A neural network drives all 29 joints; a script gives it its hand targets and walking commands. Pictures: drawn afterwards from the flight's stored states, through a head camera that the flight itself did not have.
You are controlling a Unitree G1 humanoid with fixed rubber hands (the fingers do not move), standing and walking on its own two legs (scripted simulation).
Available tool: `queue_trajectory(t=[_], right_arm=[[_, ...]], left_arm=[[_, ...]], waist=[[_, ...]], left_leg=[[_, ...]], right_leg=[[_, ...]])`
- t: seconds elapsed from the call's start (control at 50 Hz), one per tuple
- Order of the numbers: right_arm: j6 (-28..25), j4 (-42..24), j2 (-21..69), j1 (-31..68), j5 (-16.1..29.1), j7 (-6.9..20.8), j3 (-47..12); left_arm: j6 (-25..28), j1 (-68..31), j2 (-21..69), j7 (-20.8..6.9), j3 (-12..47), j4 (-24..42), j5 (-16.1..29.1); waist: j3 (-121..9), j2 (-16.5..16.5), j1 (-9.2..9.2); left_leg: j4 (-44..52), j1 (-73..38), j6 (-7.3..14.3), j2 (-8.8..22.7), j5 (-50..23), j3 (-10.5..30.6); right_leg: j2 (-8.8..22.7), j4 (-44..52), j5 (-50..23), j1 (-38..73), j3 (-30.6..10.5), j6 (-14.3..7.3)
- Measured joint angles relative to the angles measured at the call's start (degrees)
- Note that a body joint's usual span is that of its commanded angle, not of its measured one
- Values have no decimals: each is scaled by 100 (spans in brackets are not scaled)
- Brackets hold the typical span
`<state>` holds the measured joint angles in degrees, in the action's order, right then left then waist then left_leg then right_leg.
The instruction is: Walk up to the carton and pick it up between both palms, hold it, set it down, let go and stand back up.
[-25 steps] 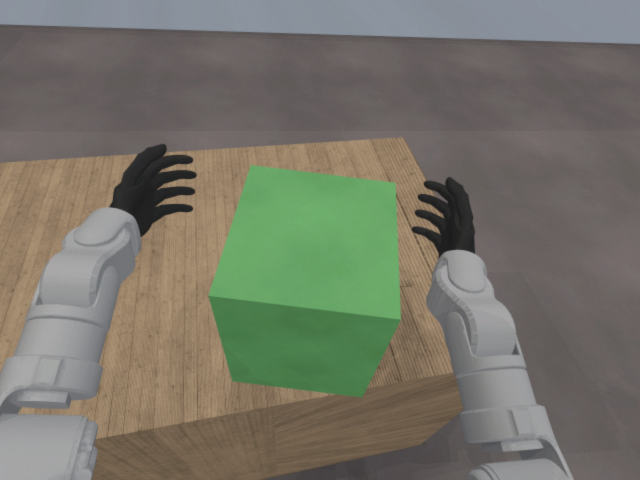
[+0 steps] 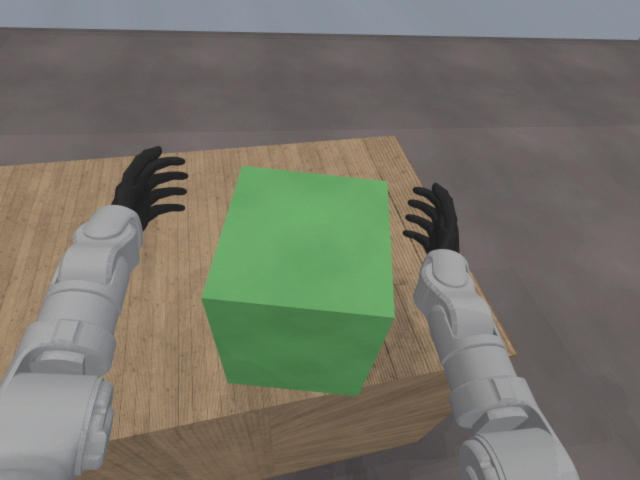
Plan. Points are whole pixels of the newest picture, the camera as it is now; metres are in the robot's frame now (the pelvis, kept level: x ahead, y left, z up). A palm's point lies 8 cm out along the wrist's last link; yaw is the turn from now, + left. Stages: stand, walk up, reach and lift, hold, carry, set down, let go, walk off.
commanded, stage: reach and lift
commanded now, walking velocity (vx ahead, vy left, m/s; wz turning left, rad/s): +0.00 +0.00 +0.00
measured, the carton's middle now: (303, 287) +0.38 -0.02 -0.01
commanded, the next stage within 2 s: none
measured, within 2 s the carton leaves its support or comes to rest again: neither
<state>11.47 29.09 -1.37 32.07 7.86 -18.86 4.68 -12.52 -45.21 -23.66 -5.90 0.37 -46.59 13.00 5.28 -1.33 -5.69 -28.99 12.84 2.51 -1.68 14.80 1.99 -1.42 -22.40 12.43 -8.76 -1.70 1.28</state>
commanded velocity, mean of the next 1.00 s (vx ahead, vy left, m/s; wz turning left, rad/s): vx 0.00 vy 0.00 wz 0.00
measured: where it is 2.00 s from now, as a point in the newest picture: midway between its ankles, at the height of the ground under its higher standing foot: outside the picture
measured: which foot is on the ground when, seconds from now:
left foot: down 0.00-1.00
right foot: down 0.00-1.00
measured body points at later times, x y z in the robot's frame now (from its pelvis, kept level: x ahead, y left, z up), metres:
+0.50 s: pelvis +0.00 +0.01 -0.01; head +0.09 +0.04 +0.43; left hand +0.46 +0.17 +0.01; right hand +0.38 -0.18 +0.01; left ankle +0.01 +0.08 -0.74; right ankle +0.00 -0.14 -0.74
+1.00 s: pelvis +0.00 +0.01 -0.01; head +0.07 +0.05 +0.43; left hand +0.45 +0.13 +0.02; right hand +0.38 -0.16 +0.03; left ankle +0.01 +0.09 -0.74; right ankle +0.00 -0.14 -0.74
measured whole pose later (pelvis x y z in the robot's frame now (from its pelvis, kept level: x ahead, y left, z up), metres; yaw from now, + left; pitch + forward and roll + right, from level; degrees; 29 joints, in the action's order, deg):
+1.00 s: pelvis +0.00 +0.01 -0.01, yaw -1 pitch +14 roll -3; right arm -16.6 51.0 3.8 32.5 -1.1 -14.8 11.6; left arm 9.5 -45.3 -8.1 -2.0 -5.6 -62.6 -1.4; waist -6.4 -1.3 -5.7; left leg -34.3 33.6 2.5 -1.7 15.0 1.8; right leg -1.5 -26.3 12.0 -28.8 -1.7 2.1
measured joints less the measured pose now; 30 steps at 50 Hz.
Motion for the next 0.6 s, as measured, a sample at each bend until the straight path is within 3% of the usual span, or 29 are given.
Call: queue_trajectory(t=[0.24,0.38,0.6], right_arm=[[-1174,1282,30,-88,-23,218,0],[-1872,1637,110,-62,-63,253,0],[-2611,1823,188,-56,-63,253,0]], left_arm=[[1478,-5,520,157,43,-1543,-54],[2013,-5,684,253,61,-1599,-172],[2139,-4,705,350,-38,-1602,-426]], waist=[[-532,-1,0],[-847,-1,1],[-1013,0,1]], left_leg=[[-115,882,0,0,-48,-7],[-323,1698,0,0,-46,-14],[-494,2056,0,0,25,-15]], right_leg=[[-4,-173,-18,-910,0,-5],[-9,-371,-14,-1720,0,16],[-11,-394,-14,-2006,0,62]])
